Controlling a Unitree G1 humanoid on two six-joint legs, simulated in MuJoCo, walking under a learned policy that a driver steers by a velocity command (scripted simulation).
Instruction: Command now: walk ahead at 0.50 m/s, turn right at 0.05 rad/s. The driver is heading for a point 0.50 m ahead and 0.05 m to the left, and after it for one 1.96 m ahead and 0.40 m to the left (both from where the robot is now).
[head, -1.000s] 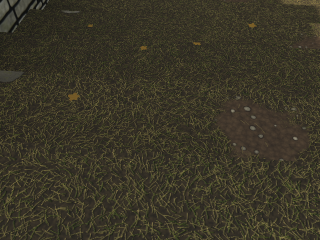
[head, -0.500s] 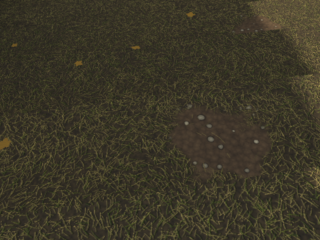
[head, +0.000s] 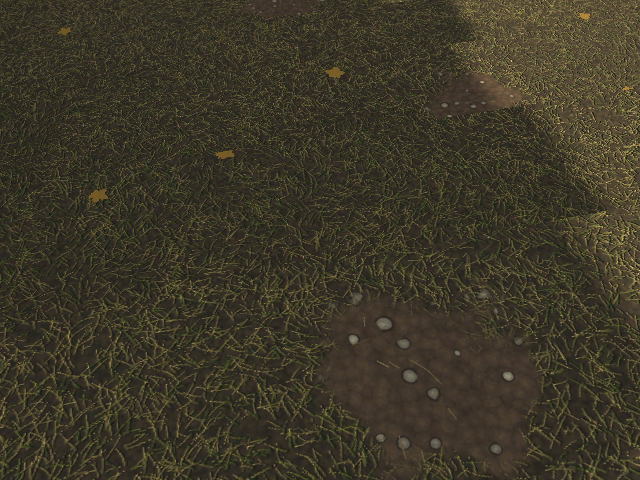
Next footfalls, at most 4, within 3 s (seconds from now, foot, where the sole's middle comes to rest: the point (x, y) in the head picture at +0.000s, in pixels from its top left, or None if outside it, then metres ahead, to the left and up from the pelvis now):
0.30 right None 0.33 -0.16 -0.78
0.94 left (231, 444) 0.63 0.22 -0.94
1.36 right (285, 324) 0.96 0.10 -0.94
2.12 left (125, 279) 1.24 0.62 -1.11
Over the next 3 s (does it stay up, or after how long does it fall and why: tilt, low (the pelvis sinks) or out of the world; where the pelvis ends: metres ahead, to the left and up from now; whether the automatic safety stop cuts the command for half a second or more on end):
stays up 1.58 0.54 -0.33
